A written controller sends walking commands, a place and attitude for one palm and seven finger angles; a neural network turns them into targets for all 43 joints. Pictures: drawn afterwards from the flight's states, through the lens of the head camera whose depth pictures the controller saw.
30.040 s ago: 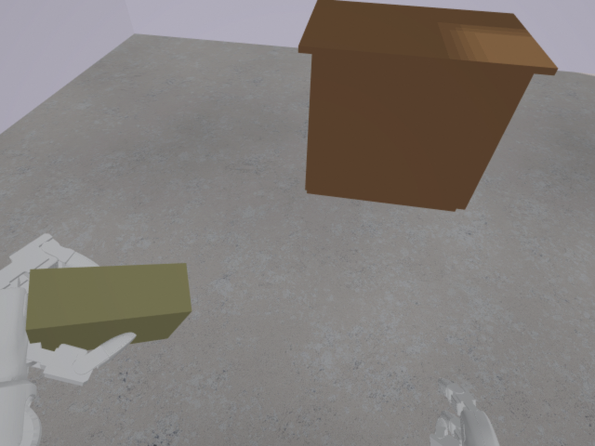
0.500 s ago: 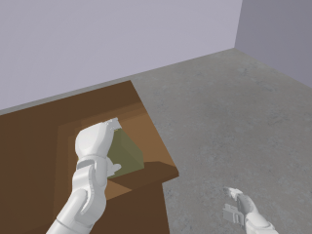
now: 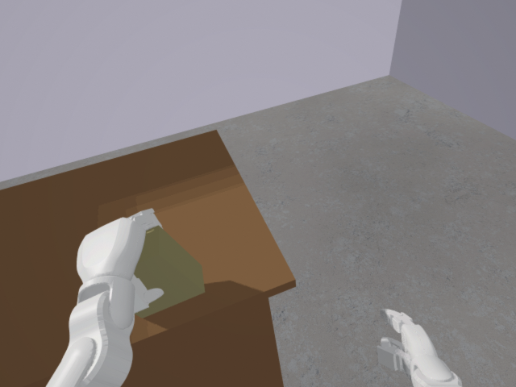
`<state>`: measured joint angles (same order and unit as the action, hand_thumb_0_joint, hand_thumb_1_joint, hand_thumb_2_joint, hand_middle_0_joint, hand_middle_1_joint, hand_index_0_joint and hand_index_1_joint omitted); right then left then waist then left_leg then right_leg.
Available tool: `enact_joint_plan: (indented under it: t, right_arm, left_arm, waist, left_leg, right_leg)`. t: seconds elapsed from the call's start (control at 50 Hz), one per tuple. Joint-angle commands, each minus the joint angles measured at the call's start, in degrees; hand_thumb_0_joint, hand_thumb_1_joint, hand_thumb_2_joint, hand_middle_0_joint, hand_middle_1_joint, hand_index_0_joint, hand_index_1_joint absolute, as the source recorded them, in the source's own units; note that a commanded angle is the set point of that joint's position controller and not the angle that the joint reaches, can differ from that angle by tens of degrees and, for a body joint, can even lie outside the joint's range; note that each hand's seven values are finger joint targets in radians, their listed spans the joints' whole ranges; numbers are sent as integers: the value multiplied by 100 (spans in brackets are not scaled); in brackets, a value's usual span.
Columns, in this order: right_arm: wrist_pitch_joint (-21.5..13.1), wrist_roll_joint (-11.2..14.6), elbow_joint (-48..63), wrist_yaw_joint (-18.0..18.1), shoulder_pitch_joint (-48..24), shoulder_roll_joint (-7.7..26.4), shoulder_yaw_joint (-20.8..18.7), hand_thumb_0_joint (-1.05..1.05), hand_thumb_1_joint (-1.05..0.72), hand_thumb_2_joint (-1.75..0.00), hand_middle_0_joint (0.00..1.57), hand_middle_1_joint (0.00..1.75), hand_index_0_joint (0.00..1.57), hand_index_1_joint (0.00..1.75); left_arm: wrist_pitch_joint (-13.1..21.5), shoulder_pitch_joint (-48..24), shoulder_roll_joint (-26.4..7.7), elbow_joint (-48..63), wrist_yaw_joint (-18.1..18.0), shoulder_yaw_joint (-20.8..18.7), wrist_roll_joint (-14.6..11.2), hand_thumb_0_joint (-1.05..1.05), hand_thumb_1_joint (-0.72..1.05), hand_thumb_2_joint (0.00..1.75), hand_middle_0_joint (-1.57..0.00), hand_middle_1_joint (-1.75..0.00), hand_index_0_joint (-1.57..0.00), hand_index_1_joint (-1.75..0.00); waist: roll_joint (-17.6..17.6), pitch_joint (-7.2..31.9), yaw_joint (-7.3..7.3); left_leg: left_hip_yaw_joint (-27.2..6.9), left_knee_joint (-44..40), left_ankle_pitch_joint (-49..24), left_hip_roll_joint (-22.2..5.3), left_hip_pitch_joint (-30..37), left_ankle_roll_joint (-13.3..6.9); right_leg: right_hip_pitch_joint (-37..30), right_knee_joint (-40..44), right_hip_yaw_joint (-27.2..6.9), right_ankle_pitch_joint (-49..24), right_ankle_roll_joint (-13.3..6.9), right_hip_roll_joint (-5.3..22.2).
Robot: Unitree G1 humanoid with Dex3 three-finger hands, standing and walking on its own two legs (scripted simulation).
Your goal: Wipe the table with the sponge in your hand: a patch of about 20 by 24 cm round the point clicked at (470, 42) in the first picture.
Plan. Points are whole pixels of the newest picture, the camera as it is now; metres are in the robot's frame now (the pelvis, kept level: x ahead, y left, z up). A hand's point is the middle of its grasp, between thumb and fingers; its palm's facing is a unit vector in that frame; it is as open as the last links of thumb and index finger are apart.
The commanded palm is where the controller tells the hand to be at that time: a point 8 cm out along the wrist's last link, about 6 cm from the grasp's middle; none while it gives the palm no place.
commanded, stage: wipe forward along the middle lane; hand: left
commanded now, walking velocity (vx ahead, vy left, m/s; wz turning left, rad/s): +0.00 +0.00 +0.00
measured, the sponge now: (158, 281) +0.25 +0.20 +0.06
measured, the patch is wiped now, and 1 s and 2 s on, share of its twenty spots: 0.95 1.00 1.00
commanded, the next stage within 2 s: slide back across to the first lane in 1.60 s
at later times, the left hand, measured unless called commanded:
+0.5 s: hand (141, 245) +0.29 +0.23 +0.10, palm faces +0.06 -0.10 -0.99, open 9.6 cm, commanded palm +0.26 +0.25 +0.14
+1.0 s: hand (134, 223) +0.34 +0.27 +0.10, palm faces +0.01 -0.06 -1.00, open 9.6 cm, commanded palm +0.31 +0.28 +0.14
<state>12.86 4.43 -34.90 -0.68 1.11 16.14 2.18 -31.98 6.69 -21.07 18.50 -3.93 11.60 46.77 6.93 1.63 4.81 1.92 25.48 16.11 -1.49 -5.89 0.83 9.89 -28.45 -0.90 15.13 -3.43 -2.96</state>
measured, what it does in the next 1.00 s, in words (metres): stands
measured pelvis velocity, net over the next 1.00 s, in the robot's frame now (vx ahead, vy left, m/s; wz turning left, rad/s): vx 0.00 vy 0.00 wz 0.04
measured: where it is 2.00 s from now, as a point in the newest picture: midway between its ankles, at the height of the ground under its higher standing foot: outside the picture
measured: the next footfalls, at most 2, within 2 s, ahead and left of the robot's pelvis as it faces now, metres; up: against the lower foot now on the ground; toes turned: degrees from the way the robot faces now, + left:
none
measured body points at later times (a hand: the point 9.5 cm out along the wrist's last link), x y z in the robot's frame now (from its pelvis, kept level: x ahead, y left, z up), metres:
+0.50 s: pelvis +0.00 +0.01 +0.00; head -0.02 -0.05 +0.45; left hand +0.28 +0.23 +0.16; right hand +0.24 -0.20 -0.09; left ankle -0.02 +0.14 -0.74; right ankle +0.01 -0.08 -0.74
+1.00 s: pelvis +0.00 +0.00 +0.00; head +0.00 -0.05 +0.45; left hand +0.33 +0.26 +0.16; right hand +0.21 -0.23 -0.11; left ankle -0.02 +0.14 -0.74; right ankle +0.01 -0.08 -0.74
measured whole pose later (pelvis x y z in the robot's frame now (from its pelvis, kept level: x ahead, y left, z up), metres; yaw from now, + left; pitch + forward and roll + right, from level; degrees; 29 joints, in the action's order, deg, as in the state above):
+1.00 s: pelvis +0.00 +0.00 +0.00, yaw +2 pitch +1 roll +1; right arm 8.8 5.0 -39.0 2.4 4.1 17.5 2.5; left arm -26.3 -21.4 -23.4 -19.1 -0.5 10.6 53.3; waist 5.6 2.5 3.1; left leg -0.4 25.7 15.2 -0.7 -11.1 0.7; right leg 13.8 -27.7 1.2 14.5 -3.1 -2.1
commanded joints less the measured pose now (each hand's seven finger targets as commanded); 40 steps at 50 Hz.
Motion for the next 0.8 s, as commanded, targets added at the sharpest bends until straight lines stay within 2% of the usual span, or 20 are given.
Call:
enact_joint_plan:
  t: [0.0,0.06,0.14,0.18,0.24,0.26,0.28,0.32,0.34,0.36,0.38,0.44,0.46,0.5,0.54,0.56,0.64,0.72,0.74,0.78]
  right_arm:
    - [-426,16,1006,67,-1392,459,-210,0,-90,-90,20,30,20,30]
    - [-483,14,935,135,-1387,479,-191,0,-90,-90,20,30,20,30]
    - [-521,2,851,186,-1398,506,-178,0,-90,-90,20,30,20,30]
    - [-541,24,826,191,-1426,472,-155,0,-90,-90,20,30,20,30]
    - [-535,21,750,209,-1412,545,-152,0,-90,-90,20,30,20,30]
    - [-543,39,777,207,-1453,507,-130,0,-90,-90,20,30,20,30]
    - [-557,44,747,204,-1427,511,-144,0,-90,-90,20,30,20,30]
    - [-576,51,757,185,-1430,513,-135,0,-90,-90,20,30,20,30]
    - [-578,40,709,179,-1411,561,-154,0,-90,-90,20,30,20,30]
    - [-592,48,754,161,-1428,522,-132,0,-90,-90,20,30,20,30]
    - [-611,57,750,151,-1424,512,-143,0,-90,-90,20,30,20,30]
    - [-634,35,705,136,-1375,564,-151,0,-90,-90,20,30,20,30]
    - [-641,49,688,153,-1373,544,-141,0,-90,-90,20,30,20,30]
    - [-657,54,652,185,-1335,559,-140,0,-90,-90,20,30,20,30]
    - [-653,36,616,217,-1275,610,-156,0,-90,-90,20,30,20,30]
    - [-656,58,625,239,-1276,584,-140,0,-90,-90,20,30,20,30]
    - [-665,70,569,259,-1135,637,-157,0,-90,-90,20,30,20,30]
    - [-693,78,572,276,-987,641,-161,0,-90,-90,20,30,20,30]
    - [-689,64,603,280,-968,662,-168,0,-90,-90,20,30,20,30]
    - [-698,65,549,307,-871,674,-183,0,-90,-90,20,30,20,30]
  left_arm:
    - [-35,-864,-707,384,-18,-398,235,0,10,130,-120,-160,-120,-160]
    - [-38,-1574,-797,132,3,-337,373,0,10,130,-120,-160,-120,-160]
    - [-17,-1845,-916,-351,30,-401,549,0,10,130,-120,-160,-120,-160]
    - [-13,-2016,-693,-688,49,-197,558,0,10,130,-120,-160,-120,-160]
    - [-65,-2227,-949,-1098,55,-419,618,0,10,130,-120,-160,-120,-160]
    - [-75,-2500,-712,-1123,69,-174,628,0,10,130,-120,-160,-120,-160]
    - [-84,-2384,-806,-1319,65,-293,631,0,10,130,-120,-160,-120,-160]
    - [-118,-2378,-629,-1461,94,-138,618,0,10,130,-120,-160,-120,-160]
    - [-139,-2383,-884,-1579,84,-357,678,0,10,130,-120,-160,-120,-160]
    - [-140,-2488,-637,-1558,102,-139,676,0,10,130,-120,-160,-120,-160]
    - [-145,-2443,-626,-1623,114,-129,660,0,10,130,-120,-160,-120,-160]
    - [-151,-2469,-880,-1783,114,-335,722,0,10,130,-120,-160,-120,-160]
    - [-148,-2669,-768,-1881,119,-211,733,0,10,130,-120,-160,-120,-160]
    - [-129,-2707,-897,-2142,128,-324,702,0,10,130,-120,-160,-120,-160]
    - [-115,-2853,-1034,-2271,137,-445,725,0,10,130,-120,-160,-120,-160]
    - [-104,-2968,-890,-2389,148,-306,690,0,10,130,-120,-160,-120,-160]
    - [-43,-3169,-889,-2777,222,-273,723,0,10,130,-120,-160,-120,-160]
    - [121,-3222,-811,-3125,272,-216,723,0,10,130,-120,-160,-120,-160]
    - [156,-3317,-894,-3068,289,-288,727,0,10,130,-120,-160,-120,-160]
    - [249,-3438,-1033,-3273,273,-383,730,0,10,130,-120,-160,-120,-160]
  waist:
    - [-945,484,37]
    - [-900,481,-38]
    - [-868,538,26]
    - [-997,506,1]
    - [-1045,547,18]
    - [-1007,657,-24]
    - [-1073,645,20]
    - [-1074,699,30]
    - [-1020,726,49]
    - [-1023,795,29]
    - [-1120,768,33]
    - [-1011,828,66]
    - [-1206,787,-2]
    - [-1281,662,4]
    - [-1218,716,2]
    - [-1281,654,-48]
    - [-1160,652,-105]
    - [-1275,733,-127]
    - [-1178,855,-113]
    - [-1307,775,-156]
  left_leg:
    - [-193,-244,-1146,321,-361,-405]
    - [-170,-326,-889,332,-369,-417]
    - [-198,-421,-791,353,-357,-386]
    - [-170,-434,-744,348,-425,-389]
    - [-174,-459,-706,361,-467,-359]
    - [-147,-457,-720,369,-486,-370]
    - [-165,-441,-773,368,-497,-366]
    - [-158,-425,-865,370,-500,-364]
    - [-167,-427,-867,385,-496,-347]
    - [-149,-407,-938,381,-517,-354]
    - [-156,-386,-937,384,-526,-361]
    - [-169,-375,-1020,398,-534,-346]
    - [-133,-352,-976,396,-557,-360]
    - [-131,-346,-855,400,-622,-362]
    - [-136,-362,-848,407,-625,-350]
    - [-109,-352,-800,401,-665,-357]
    - [-124,-334,-784,407,-687,-339]
    - [-113,-252,-892,409,-739,-351]
    - [-137,-276,-884,407,-743,-344]
    - [-110,-224,-854,406,-781,-360]
  right_leg:
    - [-418,643,-622,-929,-2,115]
    - [-327,733,-561,-545,11,123]
    - [-325,761,-540,-347,-28,88]
    - [-320,745,-420,-353,3,108]
    - [-341,779,-485,-321,-6,98]
    - [-398,735,-406,-396,11,125]
    - [-416,716,-400,-471,7,116]
    - [-449,676,-331,-669,22,132]
    - [-463,681,-426,-651,-4,104]
    - [-510,617,-322,-791,12,136]
    - [-508,621,-327,-835,28,135]
    - [-549,577,-369,-1016,4,120]
    - [-512,581,-323,-981,38,135]
    - [-434,633,-341,-845,59,135]
    - [-442,648,-374,-850,47,131]
    - [-402,645,-306,-797,75,153]
    - [-300,661,-308,-824,63,146]
    - [-322,594,-233,-1101,79,166]
    - [-370,590,-263,-1091,64,163]
    - [-324,599,-257,-1112,90,176]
